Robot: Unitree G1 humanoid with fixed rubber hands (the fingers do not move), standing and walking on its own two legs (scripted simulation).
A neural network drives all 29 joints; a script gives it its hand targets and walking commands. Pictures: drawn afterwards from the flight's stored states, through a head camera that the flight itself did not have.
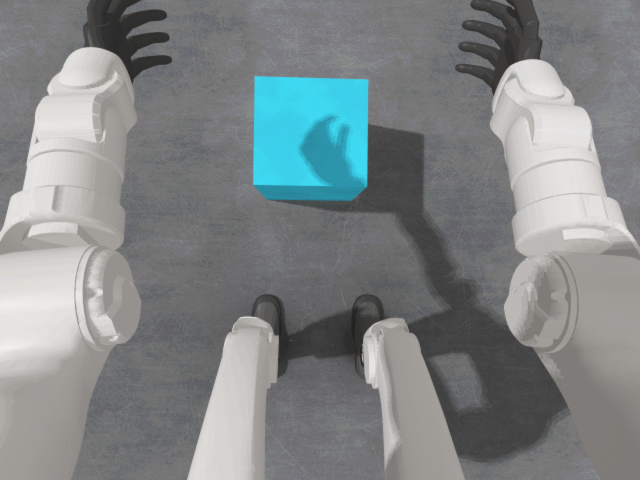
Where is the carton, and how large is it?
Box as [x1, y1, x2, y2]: [253, 76, 367, 200]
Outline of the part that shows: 255,76 253,184 267,199 351,200 366,186 367,79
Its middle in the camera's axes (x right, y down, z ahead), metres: -0.02 -0.19 +0.84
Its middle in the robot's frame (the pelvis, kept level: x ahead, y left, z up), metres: +0.57 +0.02 -0.53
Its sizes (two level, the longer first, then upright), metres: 0.210 0.200 0.250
